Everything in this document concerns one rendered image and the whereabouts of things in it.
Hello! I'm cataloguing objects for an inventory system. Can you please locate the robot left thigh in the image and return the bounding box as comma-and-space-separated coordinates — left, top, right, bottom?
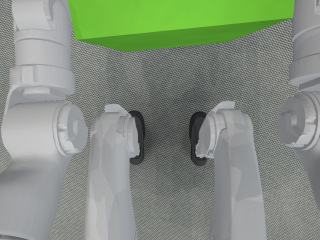
84, 111, 138, 240

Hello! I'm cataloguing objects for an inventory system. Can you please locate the right robot upper arm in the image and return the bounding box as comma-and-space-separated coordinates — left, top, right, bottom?
276, 91, 320, 212

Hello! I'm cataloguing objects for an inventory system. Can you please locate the left robot foot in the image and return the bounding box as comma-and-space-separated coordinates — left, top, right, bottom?
128, 110, 145, 165

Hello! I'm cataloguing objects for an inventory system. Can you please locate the left robot upper arm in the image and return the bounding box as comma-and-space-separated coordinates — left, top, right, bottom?
0, 100, 88, 240

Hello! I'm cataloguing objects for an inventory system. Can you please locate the left robot forearm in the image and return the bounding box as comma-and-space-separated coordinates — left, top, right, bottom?
1, 0, 76, 150

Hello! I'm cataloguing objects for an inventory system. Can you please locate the right robot forearm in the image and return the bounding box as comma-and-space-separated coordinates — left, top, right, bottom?
288, 0, 320, 92

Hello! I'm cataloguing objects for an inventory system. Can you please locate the carton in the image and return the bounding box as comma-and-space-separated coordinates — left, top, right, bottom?
68, 0, 295, 52

